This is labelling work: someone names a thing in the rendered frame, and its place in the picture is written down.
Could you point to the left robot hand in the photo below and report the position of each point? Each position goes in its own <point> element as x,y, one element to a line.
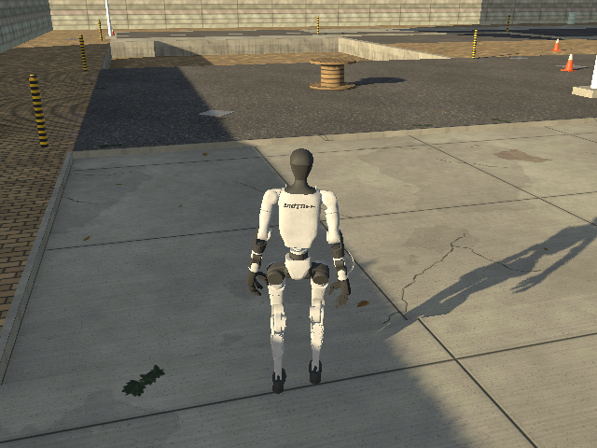
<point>253,283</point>

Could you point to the left robot forearm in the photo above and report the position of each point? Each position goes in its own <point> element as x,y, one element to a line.
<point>258,251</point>

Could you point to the robot right upper arm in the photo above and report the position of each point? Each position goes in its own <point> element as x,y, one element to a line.
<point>329,199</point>

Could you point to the left robot thigh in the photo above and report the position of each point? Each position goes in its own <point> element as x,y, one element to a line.
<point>276,279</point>

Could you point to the right robot forearm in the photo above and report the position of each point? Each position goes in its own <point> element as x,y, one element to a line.
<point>339,259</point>

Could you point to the right robot hand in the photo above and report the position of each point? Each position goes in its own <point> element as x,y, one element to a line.
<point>346,291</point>

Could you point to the robot left upper arm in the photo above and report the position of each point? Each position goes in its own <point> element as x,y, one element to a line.
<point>270,197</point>

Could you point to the robot left foot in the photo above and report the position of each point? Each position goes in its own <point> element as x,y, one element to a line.
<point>278,385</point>

